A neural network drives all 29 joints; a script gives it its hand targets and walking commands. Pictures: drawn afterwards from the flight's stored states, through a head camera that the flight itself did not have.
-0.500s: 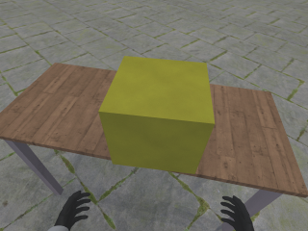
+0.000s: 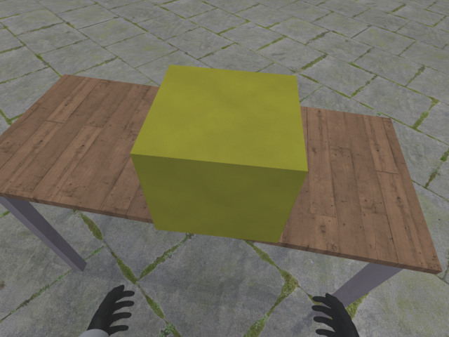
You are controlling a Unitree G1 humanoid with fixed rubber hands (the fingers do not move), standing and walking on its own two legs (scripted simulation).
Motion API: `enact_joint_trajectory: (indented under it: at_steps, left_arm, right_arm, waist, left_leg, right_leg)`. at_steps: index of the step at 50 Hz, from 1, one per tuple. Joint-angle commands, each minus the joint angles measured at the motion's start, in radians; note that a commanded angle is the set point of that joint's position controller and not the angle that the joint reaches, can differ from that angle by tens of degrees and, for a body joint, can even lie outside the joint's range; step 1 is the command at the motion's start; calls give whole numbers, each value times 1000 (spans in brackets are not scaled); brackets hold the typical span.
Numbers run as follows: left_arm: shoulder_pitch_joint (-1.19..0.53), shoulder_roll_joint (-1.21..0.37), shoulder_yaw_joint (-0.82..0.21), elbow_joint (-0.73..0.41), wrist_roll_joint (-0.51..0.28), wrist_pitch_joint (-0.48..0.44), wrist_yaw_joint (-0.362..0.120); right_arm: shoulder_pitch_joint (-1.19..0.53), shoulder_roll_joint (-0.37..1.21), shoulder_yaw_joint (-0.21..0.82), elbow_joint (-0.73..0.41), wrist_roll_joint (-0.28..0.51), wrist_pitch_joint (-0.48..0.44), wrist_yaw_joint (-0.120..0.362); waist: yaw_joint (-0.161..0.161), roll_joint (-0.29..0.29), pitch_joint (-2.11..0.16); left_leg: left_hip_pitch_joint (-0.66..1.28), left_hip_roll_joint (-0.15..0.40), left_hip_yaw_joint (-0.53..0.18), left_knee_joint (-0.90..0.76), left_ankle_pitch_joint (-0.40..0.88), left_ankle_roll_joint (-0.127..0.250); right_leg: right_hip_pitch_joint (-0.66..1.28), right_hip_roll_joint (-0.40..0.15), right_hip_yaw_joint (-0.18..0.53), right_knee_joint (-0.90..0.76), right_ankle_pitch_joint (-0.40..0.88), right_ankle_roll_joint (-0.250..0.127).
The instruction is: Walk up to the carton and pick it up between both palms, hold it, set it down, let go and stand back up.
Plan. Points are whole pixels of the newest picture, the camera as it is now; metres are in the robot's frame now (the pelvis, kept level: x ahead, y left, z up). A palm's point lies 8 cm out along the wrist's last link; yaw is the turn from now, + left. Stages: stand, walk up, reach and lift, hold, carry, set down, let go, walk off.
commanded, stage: let go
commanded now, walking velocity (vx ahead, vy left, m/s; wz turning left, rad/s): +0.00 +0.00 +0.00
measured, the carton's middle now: (224, 154) +0.47 +0.02 +0.03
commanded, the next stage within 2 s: stand in 0.48 s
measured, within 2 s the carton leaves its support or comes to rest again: neither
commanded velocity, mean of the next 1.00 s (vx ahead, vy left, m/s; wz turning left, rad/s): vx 0.00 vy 0.00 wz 0.00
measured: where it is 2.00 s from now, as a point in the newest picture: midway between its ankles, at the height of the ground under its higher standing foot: outside the picture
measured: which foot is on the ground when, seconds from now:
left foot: down 0.00-1.00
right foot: down 0.00-1.00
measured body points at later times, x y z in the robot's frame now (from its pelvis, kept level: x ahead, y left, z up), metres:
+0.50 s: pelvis +0.01 +0.01 +0.00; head +0.02 +0.04 +0.45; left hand +0.17 +0.24 -0.10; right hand +0.16 -0.21 -0.09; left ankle +0.00 +0.12 -0.74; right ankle +0.01 -0.08 -0.74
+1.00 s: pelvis +0.01 +0.03 +0.00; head -0.01 +0.04 +0.44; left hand +0.00 +0.28 -0.15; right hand +0.07 -0.20 -0.15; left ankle +0.00 +0.12 -0.74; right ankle +0.01 -0.08 -0.74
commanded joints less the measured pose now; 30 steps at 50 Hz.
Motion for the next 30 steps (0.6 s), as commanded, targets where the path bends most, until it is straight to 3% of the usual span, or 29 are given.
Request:
enact_joint_trajectory:
  at_steps: [1, 13, 24, 25, 26, 27, 29, 30]
  left_arm:
    - [-121, 121, 37, -170, 8, -49, 13]
    - [-88, 91, 32, -169, 37, -42, 22]
    - [-94, 82, 23, -184, 50, -41, 22]
    - [33, 109, 55, -43, 125, -98, -1]
    - [66, 121, 67, -13, 115, -112, -14]
    - [58, 122, 69, -5, 107, -120, -21]
    - [56, 103, 66, 11, 101, -137, -29]
    - [59, 94, 61, 27, 93, -139, -28]
  right_arm:
    - [-102, -134, -41, -149, -10, -70, 0]
    - [-75, -167, -42, -86, 14, -86, 20]
    - [-87, -191, -58, -78, 7, -81, 29]
    - [60, -217, -47, 1, -9, 55, 13]
    - [98, -205, -46, 5, -20, 112, 14]
    - [95, -205, -43, -8, -22, 135, 16]
    - [55, -209, -43, -27, -16, 148, 15]
    - [53, -211, -43, -24, -11, 151, 17]
  waist:
    - [2, 14, -143]
    - [8, 55, -172]
    - [10, 65, -141]
    - [23, 212, -174]
    - [14, 170, -164]
    - [10, 146, -137]
    - [27, 80, -187]
    - [28, 44, -190]
  left_leg:
    - [11, 3, -7, -40, 131, 5]
    - [67, 5, -17, -20, 218, -16]
    - [76, 8, -21, -11, 238, -26]
    - [-64, 121, -136, 32, 475, 38]
    - [-136, 125, -146, 34, 406, 55]
    - [-180, 110, -146, 30, 329, 54]
    - [-106, 92, -129, 62, 325, 47]
    - [-102, 83, -129, 62, 270, 44]
  right_leg:
    - [0, -70, 75, -86, 170, 62]
    - [-13, -53, 67, -74, 250, 48]
    - [-43, -45, 61, -77, 232, 36]
    - [52, -108, 83, 7, 190, 46]
    - [104, -113, 93, -13, 118, 44]
    - [123, -126, 98, -15, 134, 38]
    - [76, -137, 92, 28, 285, 31]
    - [52, -136, 86, 21, 280, 27]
